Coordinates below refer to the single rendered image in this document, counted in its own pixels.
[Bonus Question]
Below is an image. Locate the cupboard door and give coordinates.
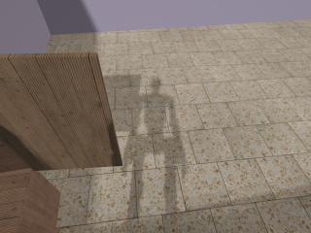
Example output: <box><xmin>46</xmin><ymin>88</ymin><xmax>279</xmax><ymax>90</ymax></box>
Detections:
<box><xmin>0</xmin><ymin>52</ymin><xmax>122</xmax><ymax>171</ymax></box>

